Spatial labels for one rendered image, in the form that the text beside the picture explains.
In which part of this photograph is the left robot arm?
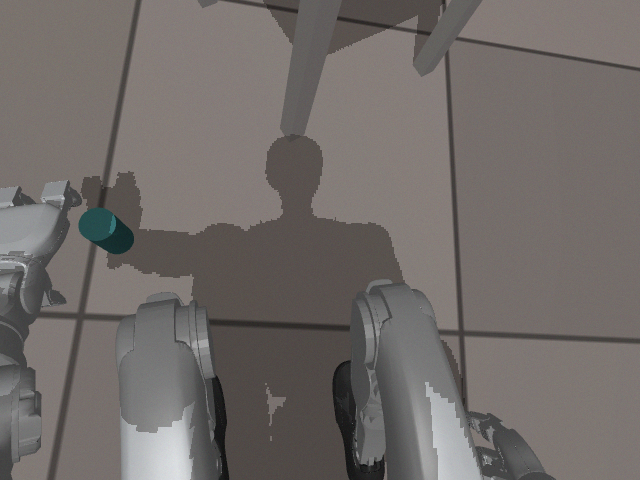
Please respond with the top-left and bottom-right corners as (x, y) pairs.
(0, 256), (47, 480)

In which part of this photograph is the left robot hand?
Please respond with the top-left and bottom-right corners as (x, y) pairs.
(0, 180), (82, 307)

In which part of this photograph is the right robot hand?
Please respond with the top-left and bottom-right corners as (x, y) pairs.
(465, 411), (546, 480)

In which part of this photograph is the right robot foot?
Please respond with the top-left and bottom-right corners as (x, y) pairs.
(332, 360), (385, 480)

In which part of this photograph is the left robot foot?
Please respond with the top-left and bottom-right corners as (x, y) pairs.
(211, 375), (229, 480)

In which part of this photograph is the can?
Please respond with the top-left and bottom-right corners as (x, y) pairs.
(78, 207), (134, 254)

